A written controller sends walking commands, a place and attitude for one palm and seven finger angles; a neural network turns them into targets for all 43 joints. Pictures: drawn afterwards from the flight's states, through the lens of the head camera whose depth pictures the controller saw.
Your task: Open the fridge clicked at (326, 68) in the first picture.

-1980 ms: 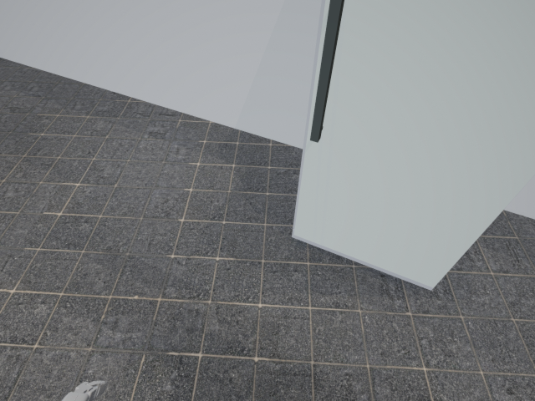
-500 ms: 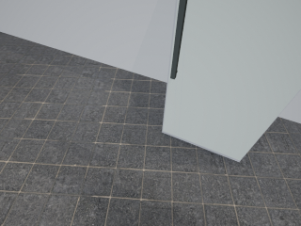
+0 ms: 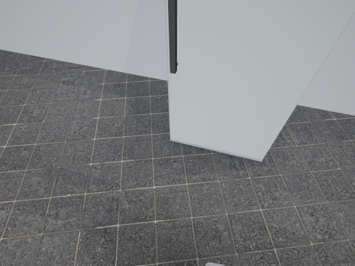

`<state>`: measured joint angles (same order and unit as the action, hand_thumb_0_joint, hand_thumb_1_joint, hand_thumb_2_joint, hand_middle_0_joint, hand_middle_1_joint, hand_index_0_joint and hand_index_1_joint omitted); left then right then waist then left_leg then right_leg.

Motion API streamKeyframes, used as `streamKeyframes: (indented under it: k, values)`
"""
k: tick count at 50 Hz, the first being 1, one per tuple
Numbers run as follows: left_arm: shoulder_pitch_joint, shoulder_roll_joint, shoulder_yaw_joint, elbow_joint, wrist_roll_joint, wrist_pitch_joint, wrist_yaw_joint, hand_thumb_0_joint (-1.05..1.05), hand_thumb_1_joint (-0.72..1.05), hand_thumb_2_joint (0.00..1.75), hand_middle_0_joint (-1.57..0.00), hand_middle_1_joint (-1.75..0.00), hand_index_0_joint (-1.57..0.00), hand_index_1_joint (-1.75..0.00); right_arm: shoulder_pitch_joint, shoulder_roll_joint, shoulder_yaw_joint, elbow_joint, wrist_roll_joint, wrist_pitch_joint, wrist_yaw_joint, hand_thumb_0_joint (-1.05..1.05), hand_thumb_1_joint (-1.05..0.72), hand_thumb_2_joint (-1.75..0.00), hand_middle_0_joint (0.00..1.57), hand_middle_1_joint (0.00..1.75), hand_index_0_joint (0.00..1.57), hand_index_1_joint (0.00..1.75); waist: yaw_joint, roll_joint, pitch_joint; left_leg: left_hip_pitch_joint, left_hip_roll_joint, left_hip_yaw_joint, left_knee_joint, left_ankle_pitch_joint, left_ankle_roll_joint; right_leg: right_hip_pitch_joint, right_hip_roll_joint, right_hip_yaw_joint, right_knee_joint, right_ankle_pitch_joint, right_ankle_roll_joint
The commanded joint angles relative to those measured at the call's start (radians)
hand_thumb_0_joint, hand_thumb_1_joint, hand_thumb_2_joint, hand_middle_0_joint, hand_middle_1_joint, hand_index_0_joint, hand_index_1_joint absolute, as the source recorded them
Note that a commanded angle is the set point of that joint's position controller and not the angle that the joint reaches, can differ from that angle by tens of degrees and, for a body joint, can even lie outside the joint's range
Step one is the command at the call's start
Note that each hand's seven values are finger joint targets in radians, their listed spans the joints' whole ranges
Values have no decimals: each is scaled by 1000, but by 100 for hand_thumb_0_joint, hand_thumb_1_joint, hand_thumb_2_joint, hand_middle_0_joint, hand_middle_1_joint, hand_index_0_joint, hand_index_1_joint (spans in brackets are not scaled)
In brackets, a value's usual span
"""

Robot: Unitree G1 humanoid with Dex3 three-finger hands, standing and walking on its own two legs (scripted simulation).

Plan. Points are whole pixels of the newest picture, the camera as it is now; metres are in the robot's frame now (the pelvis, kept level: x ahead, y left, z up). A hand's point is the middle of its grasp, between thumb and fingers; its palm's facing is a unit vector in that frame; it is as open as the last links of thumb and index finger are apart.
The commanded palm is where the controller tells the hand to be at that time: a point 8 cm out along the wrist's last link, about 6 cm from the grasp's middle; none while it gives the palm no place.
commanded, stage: turn to face it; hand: left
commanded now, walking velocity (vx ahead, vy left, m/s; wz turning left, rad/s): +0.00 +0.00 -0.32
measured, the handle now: (174, 23) +0.86 +0.08 +0.10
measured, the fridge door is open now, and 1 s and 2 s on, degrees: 0 0 0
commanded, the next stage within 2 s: take the last steps up to it in 0.28 s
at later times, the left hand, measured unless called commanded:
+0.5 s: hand out of the picture +0.06 +0.23 -0.17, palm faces -0.08 -0.98 -0.18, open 7.4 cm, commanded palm none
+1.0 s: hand (115, 253) +0.16 +0.18 -0.15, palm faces -0.10 -0.98 -0.20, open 7.1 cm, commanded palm none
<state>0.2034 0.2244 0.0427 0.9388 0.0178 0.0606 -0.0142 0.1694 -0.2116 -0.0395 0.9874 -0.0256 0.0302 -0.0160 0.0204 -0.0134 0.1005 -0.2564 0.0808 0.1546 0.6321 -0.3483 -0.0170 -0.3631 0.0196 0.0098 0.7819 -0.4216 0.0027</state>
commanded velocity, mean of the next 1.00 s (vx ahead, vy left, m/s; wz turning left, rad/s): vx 0.19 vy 0.03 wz -0.09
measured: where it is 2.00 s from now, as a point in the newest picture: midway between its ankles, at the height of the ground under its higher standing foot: (176, 234)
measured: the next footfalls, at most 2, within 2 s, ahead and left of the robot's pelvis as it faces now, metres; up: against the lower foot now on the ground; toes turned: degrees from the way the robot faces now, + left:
left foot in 0.40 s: +0.02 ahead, +0.13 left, +0.00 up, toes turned -4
right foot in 0.84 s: +0.08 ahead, -0.12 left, +0.00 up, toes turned -18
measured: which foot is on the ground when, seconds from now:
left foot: down 0.00-0.02, up 0.04-0.38, down 0.40-0.86, up 0.88-1.00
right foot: down 0.00-0.42, up 0.44-0.82, down 0.84-1.00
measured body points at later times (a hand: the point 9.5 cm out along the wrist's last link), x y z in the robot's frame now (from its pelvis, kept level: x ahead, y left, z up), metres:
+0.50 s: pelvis -0.02 +0.04 +0.01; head +0.00 +0.07 +0.46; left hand +0.06 +0.28 -0.15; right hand +0.01 -0.21 -0.12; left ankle -0.02 +0.14 -0.72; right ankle -0.02 -0.09 -0.69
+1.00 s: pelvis +0.07 +0.01 +0.02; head +0.08 +0.01 +0.47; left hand +0.17 +0.23 -0.13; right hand -0.05 -0.19 -0.14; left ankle +0.07 +0.12 -0.66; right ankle +0.04 -0.10 -0.72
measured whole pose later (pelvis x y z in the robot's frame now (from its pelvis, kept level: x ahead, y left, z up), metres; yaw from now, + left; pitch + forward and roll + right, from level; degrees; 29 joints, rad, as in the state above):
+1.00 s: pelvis +0.07 +0.01 +0.02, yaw -9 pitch +0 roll -1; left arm 0.24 0.16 0.07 1.02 0.02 -0.07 0.02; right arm 0.43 -0.13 -0.05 1.16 -0.04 0.02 0.01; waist -0.02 0.02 0.01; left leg -0.43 0.09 0.08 1.03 -0.37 0.00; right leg -0.18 -0.03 -0.15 0.45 -0.27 -0.01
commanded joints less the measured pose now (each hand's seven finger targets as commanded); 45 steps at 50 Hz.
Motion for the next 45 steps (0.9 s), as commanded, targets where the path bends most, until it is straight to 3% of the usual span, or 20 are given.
streamKeyframes:
  k: [1, 2, 4, 7, 14, 16, 18, 19, 20, 21, 22, 24, 27, 36, 40, 41, 42, 43, 44, 45]
  values:
    - [169, 214, 57, -38, 22, -55, 21, 0, 90, 90, -20, -30, -20, -30, -16, -120, -44, -104, 13, -17, -12, 0, -90, -90, 20, 30, 20, 30, 40, -261, -134, -249, 18, -3, 304, -16, -18, 264, -263, 326, -411, 519, -63]
    - [184, 236, 54, -42, 7, -54, 30, 0, 90, 90, -20, -30, -20, -30, -40, -102, -37, -125, 19, -13, -15, 0, -90, -90, 20, 30, 20, 30, 46, -257, -130, -294, -34, -106, 415, -251, -30, 211, -391, 464, -457, 666, -187]
    - [107, 203, 54, -60, 9, -48, 39, 0, 90, 90, -20, -30, -20, -30, -57, -102, -42, -105, 15, -3, -15, 0, -90, -90, 20, 30, 20, 30, 22, -177, -90, -298, -20, -193, 521, -164, -21, 113, -329, 470, -490, 384, -218]
    - [34, 158, 49, -75, 9, -54, 44, 0, 90, 90, -20, -30, -20, -30, 20, -81, -36, -60, 8, -10, -9, 0, -90, -90, 20, 30, 20, 30, -23, -78, -142, -255, -12, -169, 476, -58, -33, 156, -251, 317, -439, 450, -192]
    - [95, 161, 60, -45, 14, -45, 41, 0, 90, 90, -20, -30, -20, -30, -1, -54, -28, -69, 17, -16, -17, 0, -90, -90, 20, 30, 20, 30, 12, -128, -158, -167, -45, -136, 193, -85, -27, 194, -229, 337, -435, 482, -202]
    - [78, 161, 61, -46, 14, -41, 42, 0, 90, 90, -20, -30, -20, -30, 31, -47, -26, -61, 22, -24, -20, 0, -90, -90, 20, 30, 20, 30, -1, -118, -159, -90, -53, -130, 61, -64, -19, 164, -225, 348, -423, 476, -191]
    - [45, 155, 60, -50, 5, -35, 39, 0, 90, 90, -20, -30, -20, -30, 116, -44, -23, -33, 23, -32, -26, 0, -90, -90, 20, 30, 20, 30, -39, -116, -169, 77, -65, -113, -140, 73, -8, 73, -181, 323, -387, 399, -135]
    - [38, 122, 52, -55, 0, -33, 38, 0, 90, 90, -20, -30, -20, -30, 149, -66, -22, -22, 23, -41, -29, 0, -90, -90, 20, 30, 20, 30, -54, -54, -162, 177, -19, -152, -232, 95, 8, -18, -132, 276, -347, 296, -96]
    - [53, 71, 41, -62, -5, -31, 30, 0, 90, 90, -20, -30, -20, -30, 154, -128, -30, -24, 10, -48, -26, 0, -90, -90, 20, 30, 20, 30, -48, 159, -146, 226, 145, -362, -341, 28, 72, -147, -19, 169, -225, 77, -40]
    - [48, 46, 33, -71, -1, -35, 22, 0, 90, 90, -20, -30, -20, -30, 151, -191, -37, -47, 4, -43, -23, 0, -90, -90, 20, 30, 20, 30, -49, 295, -118, 154, 303, -524, -431, -62, 154, -182, 40, 25, -42, -82, 4]
    - [1, 71, 41, -63, 13, -28, 26, 0, 90, 90, -20, -30, -20, -30, 144, -177, -35, -42, -4, -47, -26, 0, -90, -90, 20, 30, 20, 30, -69, 314, -67, 72, 314, -564, -485, -147, 168, -198, 19, 53, 107, -102, 15]
    - [26, 72, 50, -31, 22, -34, 7, 0, 90, 90, -20, -30, -20, -30, 110, -132, -19, -41, -5, -54, -25, 0, -90, -90, 20, 30, 20, 30, -24, 166, -11, 51, 222, -439, -487, -189, 153, -236, -3, 41, 274, 6, 11]
    - [43, 36, 36, -1, 17, -50, -5, 0, 90, 90, -20, -30, -20, -30, 170, -98, -14, -10, 0, -75, -22, 0, -90, -90, 20, 30, 20, 30, -27, 140, -15, 130, 169, -319, -468, -23, 152, -264, -40, 1, 292, 93, 14]
    - [-95, -13, 9, -26, 12, -68, -11, 0, 90, 90, -20, -30, -20, -30, 334, -81, -19, 99, -7, -83, -18, 0, -90, -90, 20, 30, 20, 30, -77, 157, 11, 172, 199, -280, -444, 124, 191, -128, -84, -105, -82, 50, 13]
    - [25, -18, 20, 34, 10, -88, -3, 0, 90, 90, -20, -30, -20, -30, 324, -63, -14, 127, -1, -81, -17, 0, -90, -90, 20, 30, 20, 30, -11, 104, -51, 77, 137, -198, -283, 187, 134, 177, -43, -149, -328, 178, -6]
    - [118, 29, 30, 67, 12, -98, 5, 0, 90, 90, -20, -30, -20, -30, 320, -42, -11, 128, 9, -86, -11, 0, -90, -90, 20, 30, 20, 30, 32, 26, -98, -49, 101, -155, -152, 178, 101, 389, -102, -76, -378, 202, -34]
    - [250, 115, 49, 112, 18, -112, 17, 0, 90, 90, -20, -30, -20, -30, 312, 10, 0, 106, 18, -96, -2, 0, -90, -90, 20, 30, 20, 30, 79, -161, -157, -273, 8, -40, 88, 14, 50, 604, -330, 178, -440, 95, -114]
    - [354, 187, 63, 132, 4, -110, 24, 0, 90, 90, -20, -30, -20, -30, 237, 1, 0, 54, 9, -93, 2, 0, -90, -90, 20, 30, 20, 30, 113, -244, -149, -430, -40, -39, 316, -247, 29, 611, -491, 429, -552, 57, -198]
    - [339, 175, 62, 141, -4, -113, 29, 0, 90, 90, -20, -30, -20, -30, 184, -32, -14, 48, 2, -81, 6, 0, -90, -90, 20, 30, 20, 30, 112, -211, -113, -445, 4, -117, 420, -207, 34, 488, -486, 444, -602, -81, -212]
    - [265, 135, 54, 127, 0, -111, 33, 0, 90, 90, -20, -30, -20, -30, 159, -14, -21, 46, 2, -73, 12, 0, -90, -90, 20, 30, 20, 30, 79, -182, -24, -465, 31, -126, 481, -135, 32, 373, -465, 404, -637, -195, -206]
